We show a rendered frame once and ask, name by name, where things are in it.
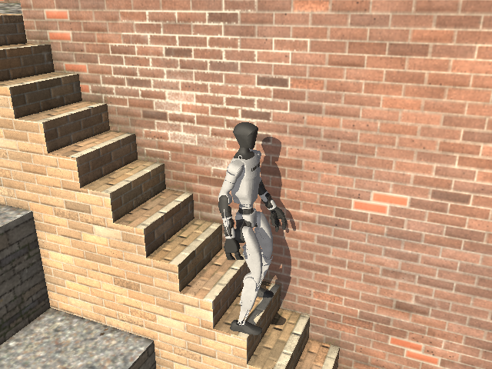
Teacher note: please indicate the left robot forearm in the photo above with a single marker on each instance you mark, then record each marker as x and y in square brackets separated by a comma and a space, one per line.
[266, 197]

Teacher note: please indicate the right robot forearm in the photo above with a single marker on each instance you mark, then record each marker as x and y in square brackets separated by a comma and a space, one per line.
[223, 206]

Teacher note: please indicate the right robot hand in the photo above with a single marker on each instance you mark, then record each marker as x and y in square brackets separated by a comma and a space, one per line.
[232, 246]

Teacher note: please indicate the robot left thigh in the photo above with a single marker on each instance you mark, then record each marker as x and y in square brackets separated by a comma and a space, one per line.
[264, 236]

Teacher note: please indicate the left robot hand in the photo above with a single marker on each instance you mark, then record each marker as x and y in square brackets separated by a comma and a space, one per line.
[276, 214]

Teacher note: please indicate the robot right upper arm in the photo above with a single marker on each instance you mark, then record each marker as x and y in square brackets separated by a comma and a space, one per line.
[234, 171]

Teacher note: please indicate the robot left upper arm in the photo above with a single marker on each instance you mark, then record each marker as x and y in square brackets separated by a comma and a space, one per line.
[259, 155]

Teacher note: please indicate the robot right foot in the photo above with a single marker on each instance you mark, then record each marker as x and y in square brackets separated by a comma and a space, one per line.
[247, 328]

